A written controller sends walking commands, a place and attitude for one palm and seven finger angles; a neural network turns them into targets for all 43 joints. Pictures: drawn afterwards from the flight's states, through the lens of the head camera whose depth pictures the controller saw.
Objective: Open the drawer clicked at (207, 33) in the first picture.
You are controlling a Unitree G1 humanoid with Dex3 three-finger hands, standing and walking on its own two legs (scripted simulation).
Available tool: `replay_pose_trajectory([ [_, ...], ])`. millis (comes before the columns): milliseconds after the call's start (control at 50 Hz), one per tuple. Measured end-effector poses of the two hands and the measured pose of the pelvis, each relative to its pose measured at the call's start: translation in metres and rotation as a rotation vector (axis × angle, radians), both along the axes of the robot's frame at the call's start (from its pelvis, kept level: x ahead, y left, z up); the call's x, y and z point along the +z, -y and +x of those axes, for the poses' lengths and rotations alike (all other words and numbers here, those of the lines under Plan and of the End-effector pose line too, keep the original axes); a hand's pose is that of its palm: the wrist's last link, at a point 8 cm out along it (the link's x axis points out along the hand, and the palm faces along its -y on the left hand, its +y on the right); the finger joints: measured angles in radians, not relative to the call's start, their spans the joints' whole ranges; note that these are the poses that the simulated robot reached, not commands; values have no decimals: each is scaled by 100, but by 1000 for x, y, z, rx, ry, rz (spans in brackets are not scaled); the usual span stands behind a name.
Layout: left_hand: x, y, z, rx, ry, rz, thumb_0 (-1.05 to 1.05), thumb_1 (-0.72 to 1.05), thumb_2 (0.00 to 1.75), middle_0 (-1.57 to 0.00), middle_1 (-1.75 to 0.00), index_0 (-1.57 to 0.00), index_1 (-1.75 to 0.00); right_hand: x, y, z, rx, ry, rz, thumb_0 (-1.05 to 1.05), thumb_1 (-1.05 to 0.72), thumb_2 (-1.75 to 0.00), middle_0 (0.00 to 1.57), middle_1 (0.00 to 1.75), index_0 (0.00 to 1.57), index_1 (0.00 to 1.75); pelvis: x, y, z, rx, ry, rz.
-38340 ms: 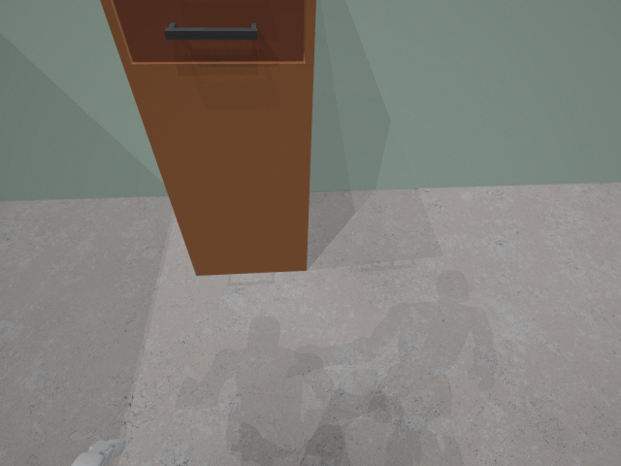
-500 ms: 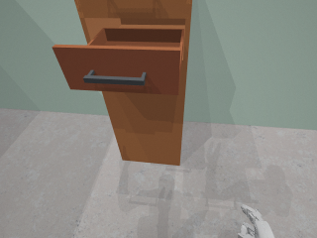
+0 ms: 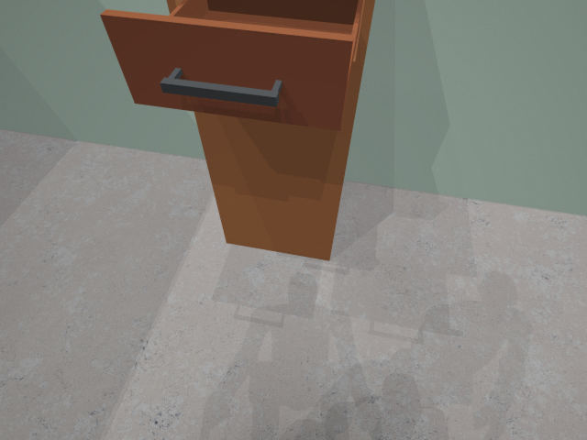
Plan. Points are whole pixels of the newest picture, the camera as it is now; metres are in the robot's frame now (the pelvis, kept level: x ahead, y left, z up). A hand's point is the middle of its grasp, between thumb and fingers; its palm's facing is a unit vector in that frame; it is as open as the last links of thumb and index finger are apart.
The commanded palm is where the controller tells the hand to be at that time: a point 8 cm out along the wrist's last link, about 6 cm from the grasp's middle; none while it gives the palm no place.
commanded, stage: let the arm hang, fingers relaxed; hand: left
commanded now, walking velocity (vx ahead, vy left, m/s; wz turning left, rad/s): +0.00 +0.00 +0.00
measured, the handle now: (223, 85) +0.60 +0.15 +0.15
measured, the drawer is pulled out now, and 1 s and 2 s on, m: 0.26 0.26 0.26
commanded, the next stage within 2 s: look to check the result in 0.54 s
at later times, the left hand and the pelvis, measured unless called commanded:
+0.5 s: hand out of the picture +0.02 +0.12 -0.17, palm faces +0.03 -0.98 -0.22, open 7.3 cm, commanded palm none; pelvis -0.01 -0.06 +0.00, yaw +1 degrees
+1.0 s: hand out of the picture +0.01 +0.12 -0.17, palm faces +0.05 -0.98 -0.20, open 7.4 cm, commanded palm none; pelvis +0.01 -0.05 +0.00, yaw +1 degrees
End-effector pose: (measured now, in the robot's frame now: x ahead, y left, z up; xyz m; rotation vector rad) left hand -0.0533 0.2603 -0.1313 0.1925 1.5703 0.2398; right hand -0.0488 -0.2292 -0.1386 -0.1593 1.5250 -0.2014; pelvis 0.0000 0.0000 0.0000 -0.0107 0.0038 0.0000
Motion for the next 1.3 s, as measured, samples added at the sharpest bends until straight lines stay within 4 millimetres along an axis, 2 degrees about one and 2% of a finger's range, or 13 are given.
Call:
replay_pose_trajectory([
  [60, 6, 5, 2, -17, 12, 12, -1, 93, 90, -20, -30, -20, -30, -6, -6, 8, -14, 41, 42, 1, -90, -90, 20, 30, 20, 30, 2, 6, -2, -9, -5, 10],
  [140, 5, 20, 19, -42, 75, 22, 0, 91, 90, -20, -30, -20, -30, -17, -5, 24, -26, 109, 93, 1, -90, -90, 20, 30, 20, 30, 1, 16, -7, -15, 11, 25],
  [280, 7, 62, 56, -70, 224, -3, 0, 91, 90, -20, -30, -20, -30, -22, 24, 37, -18, 163, 96, 2, -92, -90, 20, 30, 20, 30, 2, 35, -12, 5, 41, 21],
  [320, 4, 74, 62, -74, 246, -21, 0, 90, 90, -20, -30, -20, -30, -21, 33, 36, -21, 168, 84, 1, -92, -90, 20, 30, 20, 30, 2, 41, -12, 6, 46, 18],
  [400, 0, 84, 66, -69, 250, -29, 1, 93, 90, -20, -30, -20, -30, -17, 47, 27, -27, 147, 60, 1, -91, -90, 20, 30, 20, 30, 1, 51, -12, 10, 51, 13],
  [540, -7, 95, 59, -42, 210, -55, 1, 92, 90, -20, -30, -20, -30, -11, 56, 1, -30, 45, 37, 1, -91, -90, 20, 29, 19, 30, 1, 60, -8, 18, 48, 6],
  [640, -10, 99, 50, -22, 164, -70, 0, 91, 90, -20, -30, -20, -30, -8, 52, -9, -36, -10, 38, 1, -91, -90, 20, 29, 19, 30, 2, 60, -4, 20, 42, 3],
  [720, -11, 100, 46, -13, 137, -78, 0, 91, 90, -20, -30, -20, -30, -7, 44, -7, -39, -20, 44, 1, -91, -90, 20, 29, 19, 30, 3, 58, 0, 17, 38, 4],
  [920, -10, 92, 54, -9, 143, -75, 0, 90, 90, -20, -30, -20, -30, -10, 28, 31, -23, 57, 67, 1, -91, -90, 20, 30, 19, 30, 3, 51, 8, 14, 30, 9],
  [1040, -8, 86, 64, -13, 173, -65, 0, 90, 90, -20, -30, -20, -30, -10, 29, 53, -5, 102, 57, 1, -92, -90, 20, 30, 20, 30, 3, 46, 11, 14, 31, 11],
  [1160, -7, 80, 71, -24, 183, -59, 0, 90, 90, -20, -30, -20, -30, -8, 34, 63, 2, 125, 42, 1, -91, -90, 20, 30, 20, 30, 4, 44, 13, 12, 29, 13],
  [1300, -7, 76, 73, -31, 180, -56, 0, 90, 90, -20, -30, -20, -30, -6, 36, 65, 6, 120, 35, 1, -91, -90, 20, 29, 19, 30, 5, 43, 14, 11, 28, 13],
])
